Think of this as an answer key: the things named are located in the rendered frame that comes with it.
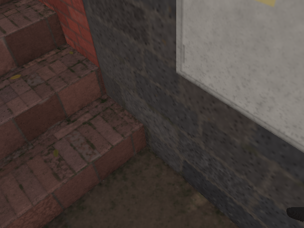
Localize robot right hand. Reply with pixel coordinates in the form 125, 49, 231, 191
286, 207, 304, 222

